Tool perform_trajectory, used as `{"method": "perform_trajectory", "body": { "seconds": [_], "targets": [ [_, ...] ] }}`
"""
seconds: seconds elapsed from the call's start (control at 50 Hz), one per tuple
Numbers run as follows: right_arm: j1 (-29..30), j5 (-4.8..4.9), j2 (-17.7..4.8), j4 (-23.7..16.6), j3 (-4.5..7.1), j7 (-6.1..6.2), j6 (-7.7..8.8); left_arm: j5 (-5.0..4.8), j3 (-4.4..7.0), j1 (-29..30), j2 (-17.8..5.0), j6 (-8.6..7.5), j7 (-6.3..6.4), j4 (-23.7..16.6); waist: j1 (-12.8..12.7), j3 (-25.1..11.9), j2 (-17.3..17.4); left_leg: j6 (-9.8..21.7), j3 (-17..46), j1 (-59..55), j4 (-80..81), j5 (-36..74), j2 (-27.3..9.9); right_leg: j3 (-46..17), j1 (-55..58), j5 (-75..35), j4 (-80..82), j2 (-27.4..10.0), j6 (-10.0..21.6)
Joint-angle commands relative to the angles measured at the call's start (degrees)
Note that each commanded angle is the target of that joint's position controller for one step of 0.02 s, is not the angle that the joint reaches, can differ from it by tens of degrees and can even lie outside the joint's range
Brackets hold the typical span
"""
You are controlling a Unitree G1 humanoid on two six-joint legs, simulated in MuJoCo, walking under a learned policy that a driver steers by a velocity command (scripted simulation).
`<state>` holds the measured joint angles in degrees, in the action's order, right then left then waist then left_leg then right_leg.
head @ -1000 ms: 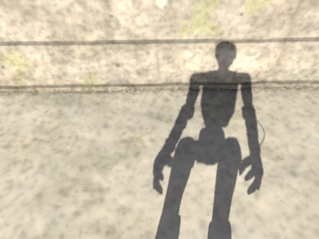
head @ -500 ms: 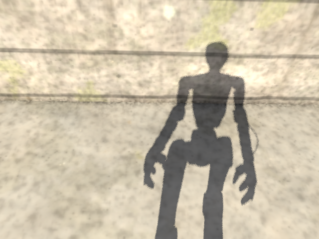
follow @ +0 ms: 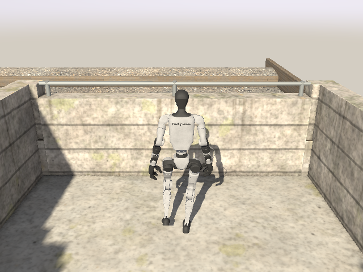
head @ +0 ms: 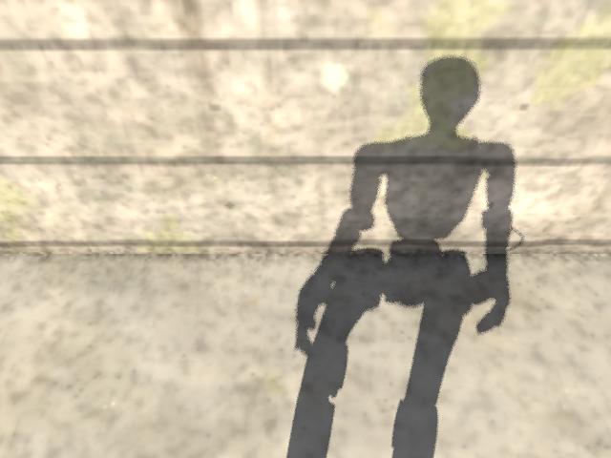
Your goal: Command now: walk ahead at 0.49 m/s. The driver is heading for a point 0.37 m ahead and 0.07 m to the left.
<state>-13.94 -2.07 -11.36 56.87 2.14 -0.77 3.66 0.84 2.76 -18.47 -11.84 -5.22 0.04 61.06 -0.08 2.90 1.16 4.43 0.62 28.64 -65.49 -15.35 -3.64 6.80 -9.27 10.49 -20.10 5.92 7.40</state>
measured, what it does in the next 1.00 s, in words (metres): walks ahead: left foot, then right foot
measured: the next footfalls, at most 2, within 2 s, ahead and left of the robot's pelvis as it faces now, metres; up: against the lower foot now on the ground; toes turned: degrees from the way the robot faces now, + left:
left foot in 0.34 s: +0.37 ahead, +0.11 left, +0.00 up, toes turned +4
right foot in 0.80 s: +0.37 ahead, -0.10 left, +0.00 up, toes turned -2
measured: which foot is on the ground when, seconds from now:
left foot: up 0.00-0.32, down 0.34-1.00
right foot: down 0.00-0.34, up 0.36-0.78, down 0.80-1.00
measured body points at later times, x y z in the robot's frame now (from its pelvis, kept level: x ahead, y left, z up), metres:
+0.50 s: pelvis +0.26 +0.05 +0.00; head +0.30 +0.06 +0.45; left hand +0.27 +0.29 -0.16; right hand +0.33 -0.20 -0.14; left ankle +0.33 +0.11 -0.74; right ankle +0.18 -0.07 -0.66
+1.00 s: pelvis +0.33 +0.01 +0.01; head +0.33 +0.00 +0.46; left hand +0.38 +0.24 -0.15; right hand +0.36 -0.22 -0.15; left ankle +0.33 +0.11 -0.74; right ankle +0.33 -0.10 -0.74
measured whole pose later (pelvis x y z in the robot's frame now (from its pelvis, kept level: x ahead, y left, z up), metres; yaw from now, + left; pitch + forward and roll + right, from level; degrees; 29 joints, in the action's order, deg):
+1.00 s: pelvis +0.33 +0.01 +0.01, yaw -1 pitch -2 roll +0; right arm -12.8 -0.3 -9.9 63.2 0.3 2.0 1.9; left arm 0.1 -0.5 -12.3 -8.8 -2.7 2.7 63.2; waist 0.8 1.3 0.9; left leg 1.9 -4.6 7.2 -20.2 -11.5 0.7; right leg 1.9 -8.5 11.6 -21.7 0.0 0.9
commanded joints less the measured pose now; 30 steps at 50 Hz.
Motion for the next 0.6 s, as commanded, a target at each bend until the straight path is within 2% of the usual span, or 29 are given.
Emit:
{"method": "perform_trajectory", "body": {
  "seconds": [0.02, 0.06, 0.12, 0.2, 0.24, 0.28, 0.3, 0.32, 0.34, 0.36, 0.38, 0.4, 0.42, 0.44, 0.46, 0.48, 0.52, 0.56, 0.6],
  "targets": [
    [-2.79, -0.38, -1.86, -1.84, 0.45, -0.63, -1.34, -0.11, 0.21, -3.44, -4.53, -1.46, 0.18, -1.26, 2.12, 2.53, -2.87, -1.54, -0.81, 5.22, 4.13, 4.76, -2.62, -14.15, -1.55, -10.5, 13.7, -16.34, 5.81],
    [3.32, -0.05, -2.36, -4.05, 0.44, -0.83, -1.43, -0.23, -0.07, -5.68, -4.42, -1.31, 0.11, -1.09, 0.7, 3.45, -3.1, -2.38, -2.28, 8.29, 10.14, 9.23, -2.83, -12.21, 0.29, -14.69, 14.07, -15.22, 4.83],
    [10.61, 0.68, -1.53, -6.53, -0.12, -1.03, -1.19, -0.32, -0.49, -8.95, -4.05, -1.24, 0.17, -0.63, -1.41, 3.47, -3.88, -2.94, -4.59, 7.2, 20.89, 14.54, -1.33, -9.47, 2.96, -21.77, 13.23, -13.86, 2.9],
    [16.89, 0.98, -1.74, -8.7, -0.42, -0.88, -0.91, 0.08, -0.64, -13.28, -4.5, -1.04, 0.73, 0.67, -3.62, 3.31, -4.92, -1.77, -6.24, 7.29, 28.99, 15.63, 0.84, -9.07, 11.2, -27.76, 11.16, -15.5, 2.8],
    [18.04, 0.94, -2.41, -9.61, -0.23, -0.75, -0.51, 0.56, -0.55, -13.63, -4.97, -0.83, 1.07, 1.08, -3.29, 3.38, -5.15, -0.39, -6.15, 7.17, 31.42, 12.77, 1.57, -9.11, 15.48, -32.39, 8.88, -17.13, 3.37],
    [12.92, 0.63, -2.9, -8.16, 0.13, -0.15, 0.31, 0.83, -0.53, -11.72, -5.2, -0.71, 1.49, 1.04, -0.53, 1.52, -5.59, 1.41, -7.09, -0.14, 34.07, 9.04, 4.61, -7.48, 16.55, -49.37, 1.35, -16.9, 2.07],
    [6.23, 0.5, -3.77, -5.75, 0.64, 0.35, 0.95, 0.76, -0.46, -11.16, -5.53, -0.69, 1.62, 1.09, 1.82, -1.61, -5.9, 2.35, -7.25, -6.88, 36.07, 9.65, 6.58, -7.37, 16.74, -55.09, -5.61, -16.11, 1.08],
    [-2.51, -0.04, -4.74, -2.8, 1.23, 0.86, 1.84, -0.03, -0.43, -9.82, -5.92, -0.61, 1.63, 0.96, 5.79, -5.41, -5.28, 3.43, -6.8, -17.55, 41.76, 17.8, 6.1, -6.01, 13.42, -51.39, -15.59, -14.3, -0.38],
    [-10.97, -1.49, -8.49, -0.64, 2.24, 1.42, 2.46, -1.13, -0.95, -9.8, -4.57, -0.9, 1.63, -0.45, 8.03, -11.91, -2.85, 5.39, 0.72, -33.41, 38.27, 33.68, -3.13, -5.23, 2.03, -32.3, -28.99, -11.92, -1.69],
    [-13.87, -1.81, -13.48, -0.16, 3.44, 1.17, 2.08, -4.17, -2.22, -19.97, 2.05, -0.33, 1.52, 0.01, 4.64, -22.73, 11.33, 17.75, 23.76, -52.26, 35.51, 61.14, -23.64, -1.77, -16.6, 21.0, -53.24, -1.5, -4.56],
    [-13.25, 1.53, -11.46, -0.64, 3.43, 0.61, 1.23, -2.44, -0.22, -17.34, -4.57, 0.43, 2.13, 1.18, 5.33, -25.08, 1.0, 18.3, 25.29, -47.73, 37.63, 63.73, -21.52, -10.26, -17.28, 22.4, -58.17, -1.78, -4.33],
    [-5.83, 1.97, -8.94, -1.54, 2.42, 0.63, 1.18, -1.54, -0.08, -11.34, -3.78, 0.42, 2.03, -0.97, 2.92, -15.86, 1.89, 16.23, 18.01, -39.04, 40.85, 60.2, -19.05, -11.5, -19.78, 18.44, -56.29, -4.13, -4.5],
    [-1.87, 1.68, -5.03, -1.84, 1.36, 0.73, 1.25, -0.37, -0.15, -7.94, -2.77, 0.46, 1.84, -1.6, 1.7, -8.74, 0.6, 13.57, 13.5, -31.28, 44.19, 55.1, -16.09, -10.64, -20.47, 15.73, -52.59, -5.94, -4.75],
    [-0.69, 1.71, -3.81, -1.61, 0.98, 1.37, 1.42, 1.09, 0.23, -5.15, -3.16, 0.96, 1.43, -2.19, 0.57, -5.32, -0.02, 11.63, 10.48, -25.94, 47.26, 49.48, -13.75, -10.16, -19.19, 13.54, -48.75, -7.21, -5.14],
    [0.62, 2.2, -2.96, -0.72, 0.75, 1.99, 1.44, 1.67, -0.32, -5.46, -1.03, 1.97, 0.86, -2.18, -1.13, -4.03, 0.87, 10.05, 7.86, -21.62, 49.52, 45.51, -11.53, -9.58, -15.46, 11.64, -46.09, -7.98, -5.58],
    [-0.34, 2.31, -2.64, 0.21, 0.18, 2.02, 1.88, 1.77, -0.33, -5.91, -0.24, 2.55, 0.64, -1.85, -1.99, -4.3, 0.85, 8.87, 5.93, -19.14, 50.51, 46.95, -10.89, -8.88, -12.41, 10.09, -44.04, -7.77, -5.78],
    [-0.04, 2.15, -4.39, 1.04, 0.29, 1.81, 3.15, 1.24, -0.39, -7.12, 0.35, 3.63, 0.96, -1.22, -3.82, -6.02, 1.01, 8.73, 3.41, -16.91, 50.47, 50.76, -10.17, -7.8, -8.99, 8.82, -40.9, -7.45, -6.25],
    [0.29, 1.73, -5.04, 1.57, 0.02, 1.52, 3.47, 1.1, -0.49, -5.36, 0.08, 4.64, 1.51, -1.36, -4.43, -5.96, 2.74, 7.95, 1.19, -15.22, 50.55, 48.08, -8.99, -6.94, -8.2, 7.85, -34.99, -7.73, -6.39],
    [-0.46, 1.32, -5.26, 2.09, -0.27, 1.55, 2.9, 0.88, -0.53, -1.56, -0.8, 5.38, 2.08, -1.93, -3.55, -5.29, 4.84, 7.1, 0.84, -14.63, 51.26, 39.65, -8.12, -6.13, -8.02, 7.19, -28.77, -7.94, -6.46]
  ]
}}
